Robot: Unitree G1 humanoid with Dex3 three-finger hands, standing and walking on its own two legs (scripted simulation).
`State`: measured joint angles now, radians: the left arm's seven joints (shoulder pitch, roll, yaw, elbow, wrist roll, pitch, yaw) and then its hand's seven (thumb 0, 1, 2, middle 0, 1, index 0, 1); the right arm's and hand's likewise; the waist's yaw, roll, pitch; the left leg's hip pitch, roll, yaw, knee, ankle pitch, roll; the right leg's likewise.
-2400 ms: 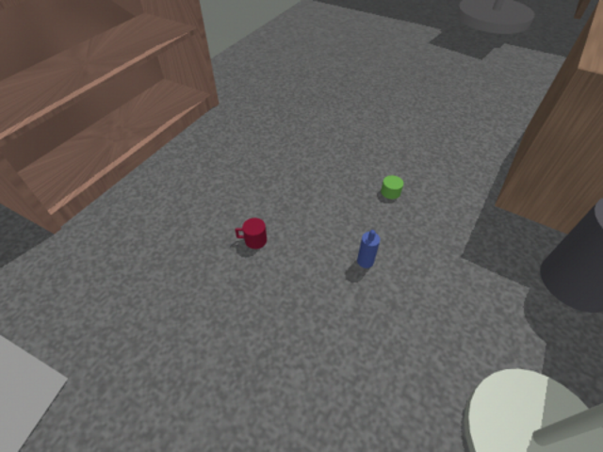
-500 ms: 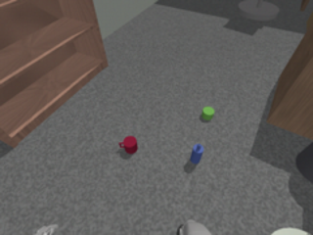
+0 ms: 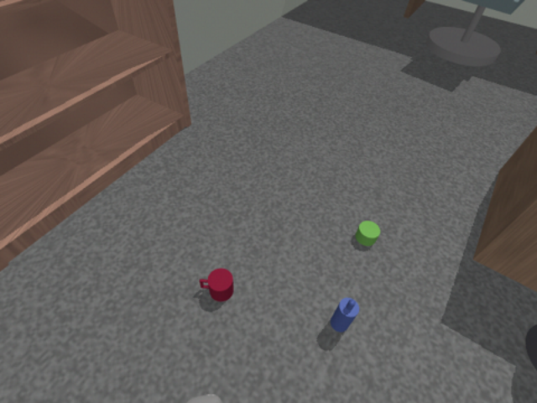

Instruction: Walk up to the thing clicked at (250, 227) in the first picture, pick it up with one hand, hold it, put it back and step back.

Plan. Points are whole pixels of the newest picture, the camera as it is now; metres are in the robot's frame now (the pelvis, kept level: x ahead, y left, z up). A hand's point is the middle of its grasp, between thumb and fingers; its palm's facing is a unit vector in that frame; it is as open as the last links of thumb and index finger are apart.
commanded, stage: walk up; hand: left
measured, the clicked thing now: (216, 284) +0.63 +0.19 -0.71
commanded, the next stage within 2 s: stand in 1.80 s
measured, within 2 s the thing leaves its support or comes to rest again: neither
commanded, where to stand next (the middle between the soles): +0.26 -0.03 m, yaw +0 degrees
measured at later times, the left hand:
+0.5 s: hand (147, 331) +0.25 +0.22 -0.11, palm faces -0.06 -0.91 -0.41, open 7.3 cm
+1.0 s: hand (143, 338) +0.25 +0.23 -0.15, palm faces -0.03 -0.93 -0.36, open 7.4 cm
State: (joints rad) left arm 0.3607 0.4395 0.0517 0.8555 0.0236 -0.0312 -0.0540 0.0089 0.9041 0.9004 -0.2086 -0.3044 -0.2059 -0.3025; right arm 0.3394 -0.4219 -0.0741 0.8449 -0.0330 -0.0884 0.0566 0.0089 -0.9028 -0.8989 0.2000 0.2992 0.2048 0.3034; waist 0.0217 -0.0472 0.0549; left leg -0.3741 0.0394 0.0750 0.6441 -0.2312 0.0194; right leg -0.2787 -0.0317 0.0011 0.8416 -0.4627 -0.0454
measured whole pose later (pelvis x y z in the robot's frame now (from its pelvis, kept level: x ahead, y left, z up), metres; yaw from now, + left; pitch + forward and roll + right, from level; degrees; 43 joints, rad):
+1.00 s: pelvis +0.18 -0.03 +0.01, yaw +0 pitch -2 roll -1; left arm 0.16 0.38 -0.01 1.04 0.01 -0.02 0.00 0.01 0.91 0.90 -0.21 -0.30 -0.21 -0.30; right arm 0.08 -0.37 0.00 1.01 0.00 0.00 0.03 0.01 -0.90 -0.90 0.20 0.30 0.21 0.30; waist 0.03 0.01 0.09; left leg -0.34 0.04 0.01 0.62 -0.24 0.00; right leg -0.27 -0.03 -0.02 0.60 -0.29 0.02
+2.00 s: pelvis +0.21 -0.03 +0.03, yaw +1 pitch -1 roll +0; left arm 0.10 0.35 0.00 1.16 0.02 -0.02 -0.01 0.01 0.91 0.90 -0.21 -0.30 -0.20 -0.30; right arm 0.09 -0.34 -0.01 1.16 -0.01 0.00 0.02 0.01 -0.90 -0.90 0.20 0.30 0.20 0.30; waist 0.00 0.00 0.04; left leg -0.19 0.02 0.01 0.34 -0.13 -0.01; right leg -0.13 -0.04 -0.03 0.34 -0.19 0.03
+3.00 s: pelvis +0.23 -0.04 +0.03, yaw +0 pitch -2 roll +0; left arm 0.11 0.35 0.00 1.14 0.02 -0.01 0.00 0.01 0.91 0.90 -0.21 -0.30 -0.20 -0.30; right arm 0.09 -0.35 0.00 1.15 -0.01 0.00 0.01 0.01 -0.90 -0.90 0.20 0.30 0.20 0.30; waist 0.00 0.01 0.04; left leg -0.13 0.03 0.02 0.31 -0.15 -0.03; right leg -0.06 -0.02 -0.03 0.29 -0.20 0.02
